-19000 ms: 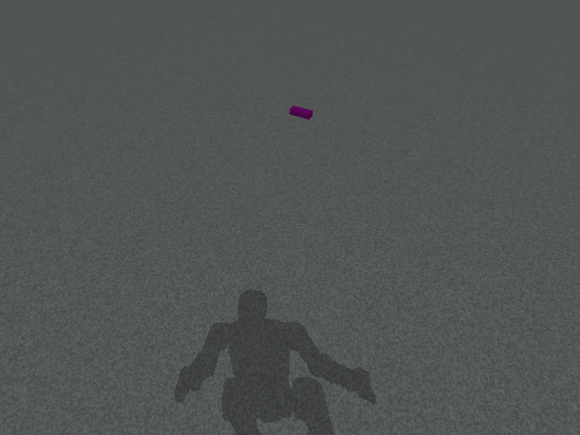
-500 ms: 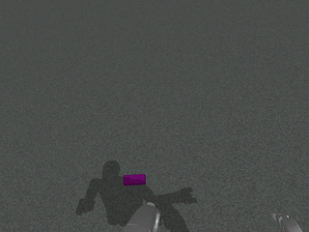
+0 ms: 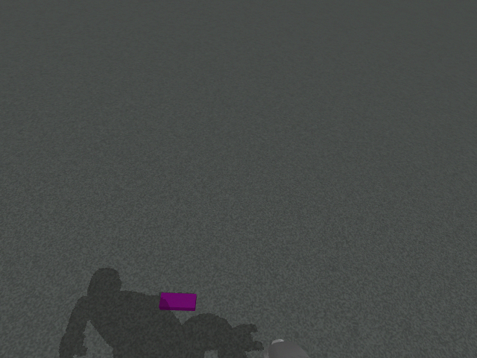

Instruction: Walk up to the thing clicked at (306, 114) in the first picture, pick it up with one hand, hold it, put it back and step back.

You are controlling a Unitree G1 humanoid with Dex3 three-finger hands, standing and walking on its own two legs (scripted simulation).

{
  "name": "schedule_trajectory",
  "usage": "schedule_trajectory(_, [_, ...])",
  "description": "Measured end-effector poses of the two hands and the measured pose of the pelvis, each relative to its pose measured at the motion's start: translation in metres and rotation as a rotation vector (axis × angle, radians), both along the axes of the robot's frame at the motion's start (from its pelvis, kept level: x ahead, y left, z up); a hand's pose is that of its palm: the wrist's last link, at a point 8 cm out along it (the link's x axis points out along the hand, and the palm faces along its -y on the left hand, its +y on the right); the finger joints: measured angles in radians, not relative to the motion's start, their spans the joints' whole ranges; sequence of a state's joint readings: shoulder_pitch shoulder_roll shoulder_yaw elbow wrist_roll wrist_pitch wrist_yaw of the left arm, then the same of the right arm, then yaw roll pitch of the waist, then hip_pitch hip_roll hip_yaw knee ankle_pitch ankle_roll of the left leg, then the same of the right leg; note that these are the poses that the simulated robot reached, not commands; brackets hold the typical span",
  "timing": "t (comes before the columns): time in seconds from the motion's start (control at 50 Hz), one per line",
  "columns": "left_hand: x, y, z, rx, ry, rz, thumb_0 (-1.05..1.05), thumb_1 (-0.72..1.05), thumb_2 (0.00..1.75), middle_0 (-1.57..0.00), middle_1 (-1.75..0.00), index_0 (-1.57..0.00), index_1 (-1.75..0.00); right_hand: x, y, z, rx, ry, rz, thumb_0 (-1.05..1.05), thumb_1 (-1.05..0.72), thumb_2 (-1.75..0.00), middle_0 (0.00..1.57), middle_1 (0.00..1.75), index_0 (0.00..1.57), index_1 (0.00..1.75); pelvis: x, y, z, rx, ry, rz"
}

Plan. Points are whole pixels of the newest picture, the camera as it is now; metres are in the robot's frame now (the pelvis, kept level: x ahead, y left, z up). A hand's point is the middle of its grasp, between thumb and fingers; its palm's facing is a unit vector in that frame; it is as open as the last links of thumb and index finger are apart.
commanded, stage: walk up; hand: left
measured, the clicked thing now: (178, 301) +0.48 +0.20 -0.75
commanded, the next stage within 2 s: none
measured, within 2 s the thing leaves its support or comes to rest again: neither
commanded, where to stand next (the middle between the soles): +0.09 -0.02 m, yaw -1 degrees
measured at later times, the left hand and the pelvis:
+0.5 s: hand out of the picture +0.06 +0.26 -0.15, palm faces -0.01 -0.93 -0.36, open 7.3 cm; pelvis -0.02 -0.01 -0.01, yaw +1 degrees
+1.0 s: hand out of the picture +0.13 +0.26 -0.15, palm faces -0.03 -0.91 -0.41, open 7.3 cm; pelvis -0.03 +0.00 -0.03, yaw +1 degrees
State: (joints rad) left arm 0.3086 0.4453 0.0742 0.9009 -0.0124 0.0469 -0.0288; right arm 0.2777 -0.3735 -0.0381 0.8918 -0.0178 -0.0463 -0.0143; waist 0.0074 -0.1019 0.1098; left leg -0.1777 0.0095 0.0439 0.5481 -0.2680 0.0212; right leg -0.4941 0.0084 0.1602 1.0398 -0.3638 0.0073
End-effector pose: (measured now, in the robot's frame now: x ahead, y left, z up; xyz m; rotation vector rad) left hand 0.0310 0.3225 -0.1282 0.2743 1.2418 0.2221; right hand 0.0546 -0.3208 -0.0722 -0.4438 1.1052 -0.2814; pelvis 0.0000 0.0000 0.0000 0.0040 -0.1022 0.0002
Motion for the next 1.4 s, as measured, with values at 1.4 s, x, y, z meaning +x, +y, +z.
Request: schedule_trajectory(1.4, [-0.008, -0.035, 0.013, 0.084, -0.001, -0.102, 0.01, 0.91, 0.9, -0.2, -0.3, -0.21, -0.3, -0.074, -0.08, -0.025, -0.011, 0.152, -0.083, 0.01, -0.9, -0.9, 0.21, 0.3, 0.2, 0.3, -0.018, -0.044, -0.015, -0.034, 0.038, -0.039])
